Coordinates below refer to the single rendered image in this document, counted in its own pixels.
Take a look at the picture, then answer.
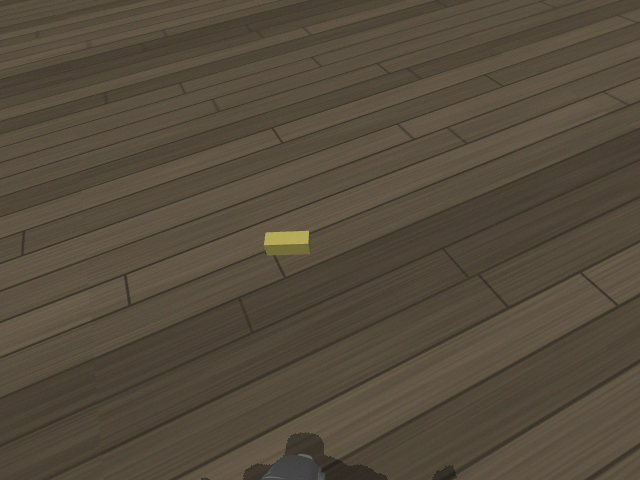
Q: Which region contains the carton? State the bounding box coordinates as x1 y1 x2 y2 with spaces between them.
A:
264 231 311 256

